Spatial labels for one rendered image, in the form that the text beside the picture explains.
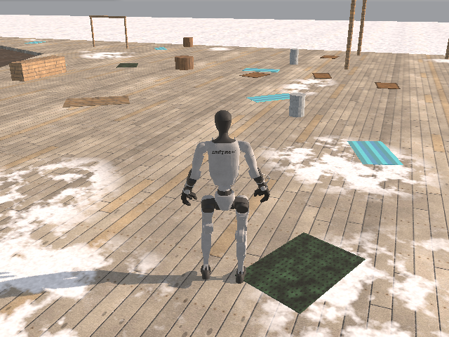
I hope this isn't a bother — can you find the right robot forearm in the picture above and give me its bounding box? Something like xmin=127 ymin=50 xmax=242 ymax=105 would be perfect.
xmin=254 ymin=168 xmax=267 ymax=191

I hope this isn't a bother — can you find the robot right thigh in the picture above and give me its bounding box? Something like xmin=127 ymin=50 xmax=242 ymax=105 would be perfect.
xmin=234 ymin=195 xmax=249 ymax=243

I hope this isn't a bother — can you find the right robot upper arm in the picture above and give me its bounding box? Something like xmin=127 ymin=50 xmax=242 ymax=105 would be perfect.
xmin=238 ymin=140 xmax=260 ymax=178

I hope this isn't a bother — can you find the right robot hand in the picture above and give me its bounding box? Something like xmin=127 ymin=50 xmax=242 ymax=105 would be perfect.
xmin=254 ymin=186 xmax=270 ymax=203

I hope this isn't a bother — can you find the left robot hand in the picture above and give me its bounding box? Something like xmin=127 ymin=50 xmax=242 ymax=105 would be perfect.
xmin=181 ymin=191 xmax=197 ymax=206

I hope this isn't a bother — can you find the left robot upper arm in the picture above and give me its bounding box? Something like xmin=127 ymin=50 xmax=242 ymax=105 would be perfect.
xmin=190 ymin=141 xmax=209 ymax=180

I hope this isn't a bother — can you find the left robot forearm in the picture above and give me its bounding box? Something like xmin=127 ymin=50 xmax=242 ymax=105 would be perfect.
xmin=183 ymin=169 xmax=196 ymax=194

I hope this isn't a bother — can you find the robot torso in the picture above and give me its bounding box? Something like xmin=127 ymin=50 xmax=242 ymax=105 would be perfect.
xmin=208 ymin=137 xmax=240 ymax=211

